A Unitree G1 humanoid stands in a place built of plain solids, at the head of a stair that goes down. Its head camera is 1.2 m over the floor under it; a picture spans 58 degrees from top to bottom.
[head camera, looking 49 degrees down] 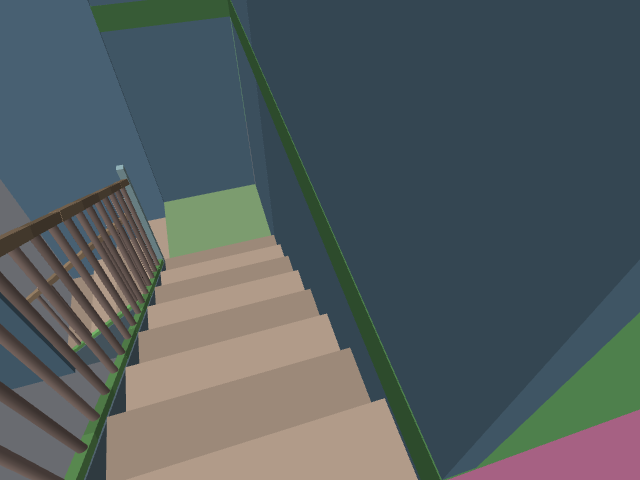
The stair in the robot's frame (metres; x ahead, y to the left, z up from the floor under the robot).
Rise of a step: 0.21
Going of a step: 0.30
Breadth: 0.95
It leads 17 degrees to the left of straight ahead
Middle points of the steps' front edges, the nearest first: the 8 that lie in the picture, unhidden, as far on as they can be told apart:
0.40 0.24 -0.21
0.69 0.33 -0.42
0.98 0.42 -0.62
1.26 0.50 -0.83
1.55 0.59 -1.04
1.84 0.68 -1.25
2.13 0.77 -1.46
2.42 0.86 -1.67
